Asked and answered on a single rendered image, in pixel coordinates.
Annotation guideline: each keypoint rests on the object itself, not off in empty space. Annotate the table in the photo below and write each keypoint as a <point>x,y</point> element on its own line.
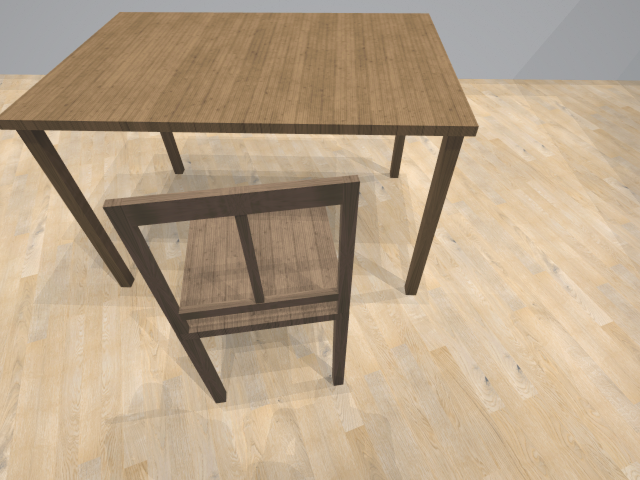
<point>272,73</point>

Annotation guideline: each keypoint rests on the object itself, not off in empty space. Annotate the chair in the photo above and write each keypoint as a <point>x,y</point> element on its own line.
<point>258,257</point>

